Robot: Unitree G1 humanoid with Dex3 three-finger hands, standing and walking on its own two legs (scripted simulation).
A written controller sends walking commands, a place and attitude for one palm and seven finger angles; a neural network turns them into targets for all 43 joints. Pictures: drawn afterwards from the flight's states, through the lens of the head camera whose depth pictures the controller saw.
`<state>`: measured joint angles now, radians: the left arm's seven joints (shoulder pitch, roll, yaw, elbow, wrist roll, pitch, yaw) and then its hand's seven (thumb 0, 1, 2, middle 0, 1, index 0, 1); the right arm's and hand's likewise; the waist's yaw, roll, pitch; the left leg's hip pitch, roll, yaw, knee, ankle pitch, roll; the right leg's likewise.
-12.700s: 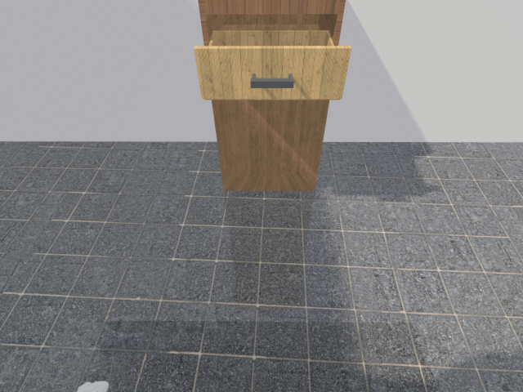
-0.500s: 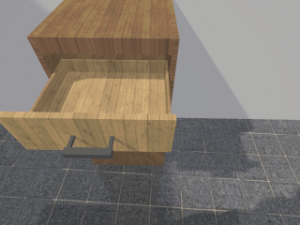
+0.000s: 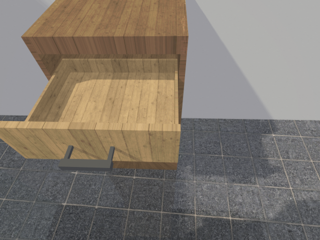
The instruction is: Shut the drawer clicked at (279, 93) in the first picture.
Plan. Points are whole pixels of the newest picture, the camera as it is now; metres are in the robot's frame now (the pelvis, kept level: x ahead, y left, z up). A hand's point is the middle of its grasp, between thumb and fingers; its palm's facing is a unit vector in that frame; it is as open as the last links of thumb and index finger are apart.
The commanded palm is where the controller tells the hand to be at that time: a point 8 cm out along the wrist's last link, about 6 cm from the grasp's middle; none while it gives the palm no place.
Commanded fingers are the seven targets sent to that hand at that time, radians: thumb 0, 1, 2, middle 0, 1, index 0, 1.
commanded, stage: come to a stop and stand still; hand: left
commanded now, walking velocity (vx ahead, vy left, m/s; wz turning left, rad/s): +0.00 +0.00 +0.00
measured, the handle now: (88, 157) +0.30 +0.20 +0.03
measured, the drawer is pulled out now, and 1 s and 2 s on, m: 0.29 0.29 0.29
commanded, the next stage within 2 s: look again from close up in 0.34 s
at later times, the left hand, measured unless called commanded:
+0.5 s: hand out of the picture -0.04 +0.18 -0.17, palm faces +0.03 -0.98 -0.21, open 7.4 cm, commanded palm none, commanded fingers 0.00 0.90 0.90 -0.20 -0.30 -0.20 -0.30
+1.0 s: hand out of the picture +0.04 +0.22 -0.17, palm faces +0.02 -0.97 -0.23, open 7.3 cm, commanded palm none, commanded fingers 0.00 0.90 0.90 -0.20 -0.30 -0.20 -0.30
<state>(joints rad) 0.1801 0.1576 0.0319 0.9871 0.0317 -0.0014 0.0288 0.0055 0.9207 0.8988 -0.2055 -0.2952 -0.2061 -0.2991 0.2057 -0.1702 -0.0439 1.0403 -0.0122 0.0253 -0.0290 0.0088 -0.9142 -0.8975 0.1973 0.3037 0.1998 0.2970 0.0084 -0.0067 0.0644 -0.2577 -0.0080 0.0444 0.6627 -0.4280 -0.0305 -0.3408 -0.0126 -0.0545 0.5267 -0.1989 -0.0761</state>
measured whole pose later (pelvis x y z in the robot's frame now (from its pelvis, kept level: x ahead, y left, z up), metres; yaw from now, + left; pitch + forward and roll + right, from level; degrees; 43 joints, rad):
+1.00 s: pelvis +0.01 +0.04 +0.00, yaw +0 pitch -1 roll +1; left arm 0.27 0.15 0.00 1.06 0.01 -0.01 0.04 0.01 0.93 0.90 -0.20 -0.29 -0.20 -0.30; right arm 0.33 -0.14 0.01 1.08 -0.02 -0.04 -0.03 0.01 -0.91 -0.90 0.20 0.30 0.20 0.30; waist -0.01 0.03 0.01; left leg -0.10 -0.03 0.06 0.45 -0.32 0.03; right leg -0.27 -0.02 -0.04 0.50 -0.21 -0.01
